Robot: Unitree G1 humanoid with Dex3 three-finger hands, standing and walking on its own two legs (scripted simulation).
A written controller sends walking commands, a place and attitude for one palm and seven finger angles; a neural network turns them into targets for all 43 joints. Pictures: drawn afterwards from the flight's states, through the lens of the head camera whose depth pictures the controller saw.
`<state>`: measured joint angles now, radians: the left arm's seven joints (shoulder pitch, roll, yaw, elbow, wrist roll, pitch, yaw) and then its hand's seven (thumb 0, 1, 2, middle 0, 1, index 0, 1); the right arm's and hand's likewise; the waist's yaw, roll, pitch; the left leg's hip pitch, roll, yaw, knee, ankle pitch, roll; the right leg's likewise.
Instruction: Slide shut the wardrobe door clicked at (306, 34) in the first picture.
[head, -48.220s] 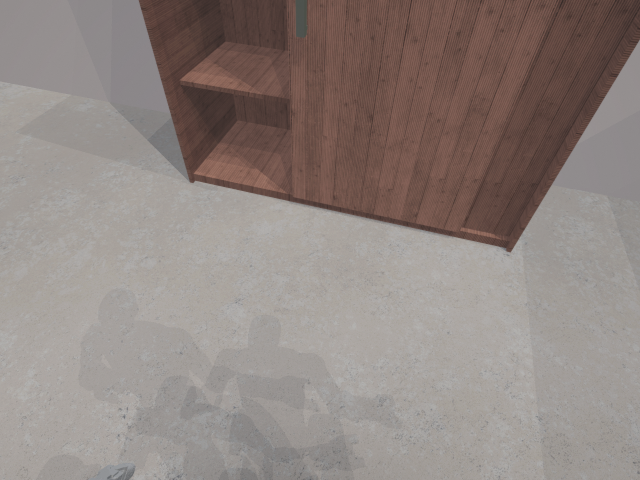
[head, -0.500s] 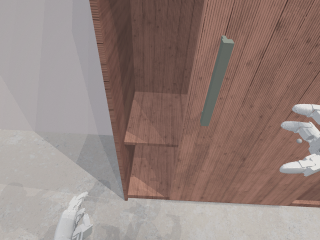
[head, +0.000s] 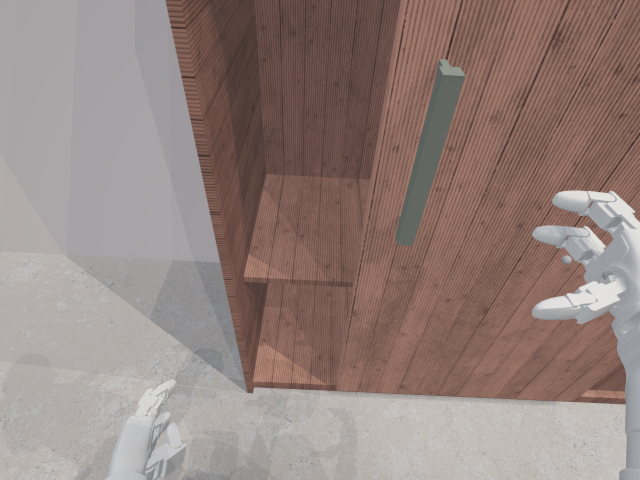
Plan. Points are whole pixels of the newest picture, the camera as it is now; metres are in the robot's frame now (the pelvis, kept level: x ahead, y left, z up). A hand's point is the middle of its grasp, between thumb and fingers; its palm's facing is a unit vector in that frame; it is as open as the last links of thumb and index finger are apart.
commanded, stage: move the hooked fingers beside the handle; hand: right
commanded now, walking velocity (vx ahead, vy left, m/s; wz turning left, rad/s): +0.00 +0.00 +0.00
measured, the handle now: (421, 162) +0.52 -0.14 +0.15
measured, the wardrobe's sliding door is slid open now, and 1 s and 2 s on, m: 0.26 0.26 0.26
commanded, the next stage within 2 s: none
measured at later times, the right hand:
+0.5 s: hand (517, 219) +0.37 -0.22 +0.18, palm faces +0.07 +1.00 -0.02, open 14.0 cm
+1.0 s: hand (481, 193) +0.43 -0.20 +0.17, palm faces +0.07 +1.00 -0.01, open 14.0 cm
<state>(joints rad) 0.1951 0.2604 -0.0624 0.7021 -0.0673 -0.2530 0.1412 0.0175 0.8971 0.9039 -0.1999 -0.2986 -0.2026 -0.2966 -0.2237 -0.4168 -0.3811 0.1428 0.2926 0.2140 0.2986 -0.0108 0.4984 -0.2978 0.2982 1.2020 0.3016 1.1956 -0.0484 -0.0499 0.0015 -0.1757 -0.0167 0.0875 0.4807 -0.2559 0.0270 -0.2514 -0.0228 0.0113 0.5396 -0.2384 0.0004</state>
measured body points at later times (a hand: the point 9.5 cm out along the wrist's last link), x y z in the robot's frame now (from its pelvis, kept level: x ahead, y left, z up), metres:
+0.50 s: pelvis +0.01 +0.00 +0.00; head +0.00 +0.01 +0.45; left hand +0.17 +0.24 -0.09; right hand +0.36 -0.28 +0.18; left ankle +0.01 +0.10 -0.74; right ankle +0.04 -0.12 -0.74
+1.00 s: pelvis +0.01 +0.01 +0.00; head +0.02 +0.02 +0.45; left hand +0.13 +0.27 -0.11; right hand +0.42 -0.25 +0.18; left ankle +0.01 +0.10 -0.74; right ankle +0.04 -0.12 -0.74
